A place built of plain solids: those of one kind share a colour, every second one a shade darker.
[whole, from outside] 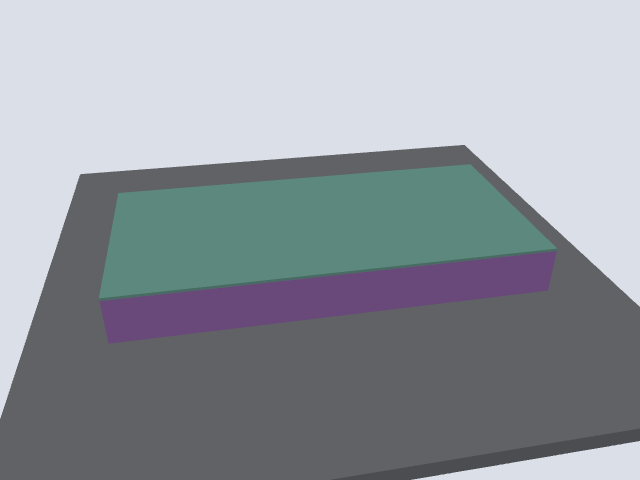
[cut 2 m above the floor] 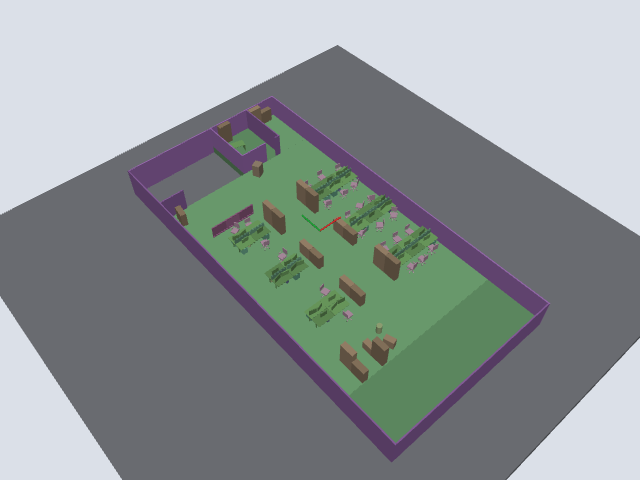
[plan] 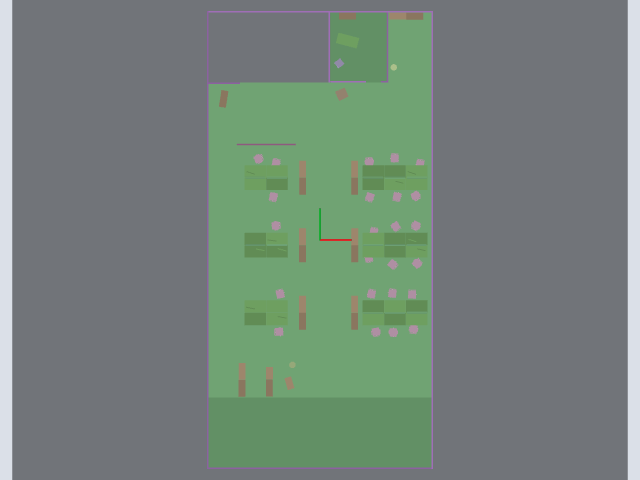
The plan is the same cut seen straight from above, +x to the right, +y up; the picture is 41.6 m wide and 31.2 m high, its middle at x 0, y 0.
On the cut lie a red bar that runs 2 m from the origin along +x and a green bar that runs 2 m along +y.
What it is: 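One storey of an office; an open floor with rows of desks, a band of small rooms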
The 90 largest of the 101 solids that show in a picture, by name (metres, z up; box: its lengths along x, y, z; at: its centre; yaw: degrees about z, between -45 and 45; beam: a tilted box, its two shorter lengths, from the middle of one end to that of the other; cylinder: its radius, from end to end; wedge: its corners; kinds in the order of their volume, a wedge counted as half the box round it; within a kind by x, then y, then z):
{
 "floor_1": {"box": [14.5, 4.55, 0.69], "at": [0.0, -12.51, 0.3]},
 "floor_2": {"box": [14.5, 20.48, 0.69], "at": [0.0, 0.0, 0.3]},
 "floor_3": {"box": [0.1, 4.55, 0.69], "at": [0.61, 12.51, 0.3]},
 "floor_4": {"box": [3.69, 4.55, 0.69], "at": [2.5, 12.51, 0.3]},
 "floor_5": {"box": [2.81, 4.55, 0.69], "at": [5.85, 12.51, 0.3]},
 "roof_1": {"box": [14.7, 29.77, 0.2], "at": [0.0, 0.0, 3.34]},
 "wall_1": {"box": [0.1, 29.77, 3.29], "at": [-7.3, 0.0, 1.6]},
 "wall_2": {"box": [2.06, 0.1, 2.6], "at": [-6.22, 10.19, 1.94]},
 "wall_3": {"box": [14.5, 0.1, 3.29], "at": [0.0, -14.84, 1.6]},
 "wall_4": {"box": [14.5, 0.1, 3.29], "at": [0.0, 14.84, 1.6]},
 "wall_5": {"box": [0.1, 4.55, 2.6], "at": [0.61, 12.51, 1.94]},
 "wall_6": {"box": [2.33, 0.1, 2.6], "at": [1.82, 10.29, 1.94]},
 "wall_7": {"box": [0.39, 0.1, 2.6], "at": [4.15, 10.29, 1.94]},
 "wall_8": {"box": [0.1, 4.55, 2.6], "at": [4.39, 12.51, 1.94]},
 "wall_9": {"box": [0.1, 29.77, 3.29], "at": [7.3, 0.0, 1.6]},
 "cabinet_1": {"box": [0.46, 1.1, 1.22], "at": [-6.26, 9.17, 1.26], "yaw": -8.9},
 "cabinet_2": {"box": [0.46, 1.1, 1.22], "at": [-5.08, -9.65, 1.26]},
 "cabinet_3": {"box": [0.44, 1.1, 1.95], "at": [-5.07, -8.54, 1.62]},
 "cabinet_4": {"box": [0.44, 1.1, 1.95], "at": [-3.28, -9.62, 1.62]},
 "cabinet_5": {"box": [0.45, 0.8, 0.73], "at": [-3.28, -8.66, 1.01]},
 "cabinet_6": {"box": [0.45, 0.8, 0.73], "at": [-1.99, -9.31, 1.01], "yaw": 16.8},
 "cabinet_7": {"box": [0.46, 1.1, 1.22], "at": [-1.14, -5.29, 1.26]},
 "cabinet_8": {"box": [0.46, 1.1, 1.22], "at": [-1.14, -4.18, 1.26]},
 "cabinet_9": {"box": [0.46, 1.1, 1.22], "at": [-1.14, -0.89, 1.26]},
 "cabinet_10": {"box": [0.46, 1.1, 1.22], "at": [-1.14, 0.22, 1.26]},
 "cabinet_11": {"box": [0.44, 1.1, 1.95], "at": [-1.13, 3.5, 1.62]},
 "cabinet_12": {"box": [0.44, 1.1, 1.95], "at": [-1.13, 4.61, 1.62]},
 "cabinet_13": {"box": [1.1, 0.44, 1.95], "at": [1.79, 14.56, 1.62]},
 "cabinet_14": {"box": [0.44, 1.1, 1.95], "at": [2.25, -5.29, 1.62]},
 "cabinet_15": {"box": [0.44, 1.1, 1.95], "at": [2.25, -4.18, 1.62]},
 "cabinet_16": {"box": [0.46, 1.1, 1.22], "at": [2.25, -0.89, 1.26]},
 "cabinet_17": {"box": [0.46, 1.1, 1.22], "at": [2.25, 0.22, 1.26]},
 "cabinet_18": {"box": [0.44, 1.1, 1.95], "at": [2.25, 3.5, 1.62]},
 "cabinet_19": {"box": [0.44, 1.1, 1.95], "at": [2.25, 4.61, 1.62]},
 "cabinet_20": {"box": [1.1, 0.44, 1.95], "at": [5.05, 14.56, 1.62]},
 "cabinet_21": {"box": [1.1, 0.46, 1.22], "at": [6.16, 14.55, 1.26]},
 "desk_1": {"box": [1.4, 0.8, 0.032], "at": [-4.2, -5.14, 1.36]},
 "desk_2": {"box": [1.4, 0.8, 0.032], "at": [-4.2, -4.32, 1.36]},
 "desk_3": {"box": [1.4, 0.8, 0.032], "at": [-4.2, -0.74, 1.36]},
 "desk_4": {"box": [1.4, 0.8, 0.032], "at": [-4.2, 0.08, 1.36]},
 "desk_5": {"box": [1.4, 0.8, 0.032], "at": [-4.2, 3.65, 1.36]},
 "desk_6": {"box": [1.4, 0.8, 0.032], "at": [-4.2, 4.47, 1.36]},
 "desk_7": {"box": [1.4, 0.8, 0.032], "at": [-2.79, -5.14, 1.36]},
 "desk_8": {"box": [1.4, 0.8, 0.032], "at": [-2.79, -4.32, 1.36]},
 "desk_9": {"box": [1.4, 0.8, 0.032], "at": [-2.79, -0.74, 1.36]},
 "desk_10": {"box": [1.4, 0.8, 0.032], "at": [-2.79, 0.08, 1.36]},
 "desk_11": {"box": [1.4, 0.8, 0.032], "at": [-2.79, 3.65, 1.36]},
 "desk_12": {"box": [1.4, 0.8, 0.032], "at": [-2.79, 4.47, 1.36]},
 "desk_13": {"box": [1.4, 0.7, 0.032], "at": [1.79, 12.96, 1.36], "yaw": -14.5},
 "desk_14": {"box": [1.4, 0.8, 0.032], "at": [3.46, -5.14, 1.36]},
 "desk_15": {"box": [1.4, 0.8, 0.032], "at": [3.46, -4.32, 1.36]},
 "desk_16": {"box": [1.4, 0.8, 0.032], "at": [3.46, -0.74, 1.36]},
 "desk_17": {"box": [1.4, 0.8, 0.032], "at": [3.46, 0.08, 1.36]},
 "desk_18": {"box": [1.4, 0.8, 0.032], "at": [3.46, 3.65, 1.36]},
 "desk_19": {"box": [1.4, 0.8, 0.032], "at": [3.46, 4.47, 1.36]},
 "desk_20": {"box": [1.4, 0.8, 0.032], "at": [4.88, -5.14, 1.36]},
 "desk_21": {"box": [1.4, 0.8, 0.032], "at": [4.88, -4.32, 1.36]},
 "desk_22": {"box": [1.4, 0.8, 0.032], "at": [4.88, -0.74, 1.36]},
 "desk_23": {"box": [1.4, 0.8, 0.032], "at": [4.88, 0.08, 1.36]},
 "desk_24": {"box": [1.4, 0.8, 0.032], "at": [4.88, 3.65, 1.36]},
 "desk_25": {"box": [1.4, 0.8, 0.032], "at": [4.88, 4.47, 1.36]},
 "desk_26": {"box": [1.4, 0.8, 0.032], "at": [6.29, -5.14, 1.36]},
 "desk_27": {"box": [1.4, 0.8, 0.032], "at": [6.29, -4.32, 1.36]},
 "desk_28": {"box": [1.4, 0.8, 0.032], "at": [6.29, -0.74, 1.36]},
 "desk_29": {"box": [1.4, 0.8, 0.032], "at": [6.29, 0.08, 1.36]},
 "desk_30": {"box": [1.4, 0.8, 0.032], "at": [6.29, 3.65, 1.36]},
 "desk_31": {"box": [1.4, 0.8, 0.032], "at": [6.29, 4.47, 1.36]},
 "copier_1": {"box": [0.68, 0.66, 1.16], "at": [1.42, 9.48, 1.22], "yaw": 24.9},
 "officechair_1": {"box": [0.5, 0.49, 0.08], "at": [-4.01, 5.27, 1.16], "yaw": 19.7},
 "officechair_2": {"box": [0.51, 0.51, 0.08], "at": [-3.03, 2.82, 1.18], "yaw": -10.9},
 "officechair_3": {"box": [0.5, 0.49, 0.08], "at": [-2.88, 0.93, 1.19], "yaw": 5.3},
 "officechair_4": {"box": [0.51, 0.51, 0.08], "at": [-2.86, 4.97, 1.18], "yaw": -13.2},
 "officechair_5": {"box": [0.51, 0.51, 0.08], "at": [-2.65, -5.96, 1.13], "yaw": 3.7},
 "officechair_6": {"box": [0.51, 0.51, 0.08], "at": [-2.58, -3.52, 1.17], "yaw": 14.2},
 "officechair_7": {"box": [0.51, 0.51, 0.08], "at": [3.24, 2.8, 1.19], "yaw": -19.3},
 "officechair_8": {"box": [0.51, 0.51, 0.08], "at": [3.35, -3.52, 1.13], "yaw": -11.2},
 "officechair_9": {"box": [0.49, 0.5, 0.08], "at": [3.63, -5.96, 1.14], "yaw": 9.3},
 "officechair_10": {"box": [0.51, 0.51, 0.08], "at": [4.71, -3.49, 1.16], "yaw": -7.5},
 "officechair_11": {"box": [0.51, 0.51, 0.08], "at": [4.71, -1.58, 1.17], "yaw": -40.9},
 "officechair_12": {"box": [0.49, 0.5, 0.08], "at": [4.76, -5.99, 1.12], "yaw": 1.9},
 "officechair_13": {"box": [0.51, 0.51, 0.08], "at": [4.86, 5.31, 1.13], "yaw": -2.0},
 "officechair_14": {"box": [0.51, 0.51, 0.08], "at": [4.92, 0.89, 1.2], "yaw": 33.1},
 "officechair_15": {"box": [0.51, 0.51, 0.08], "at": [5.01, 2.83, 1.17], "yaw": -13.3},
 "officechair_16": {"box": [0.51, 0.51, 0.08], "at": [5.98, -3.55, 1.12], "yaw": -1.2},
 "officechair_17": {"box": [0.49, 0.5, 0.08], "at": [6.08, -5.78, 1.17], "yaw": -7.7},
 "guard_1": {"box": [1.2, 0.03, 0.86], "at": [-4.76, 6.21, 1.2]},
 "guard_2": {"box": [3.84, 0.1, 0.12], "at": [-3.5, 6.21, 0.7]},
 "guard_3": {"box": [1.2, 0.03, 0.86], "at": [-3.5, 6.21, 1.2]},
 "guard_4": {"box": [1.2, 0.03, 0.86], "at": [-2.24, 6.21, 1.2]},
 "bin_1": {"cylinder": 0.21, "from": [-1.8, -8.12, 0.64], "to": [-1.8, -8.12, 1.39]}
}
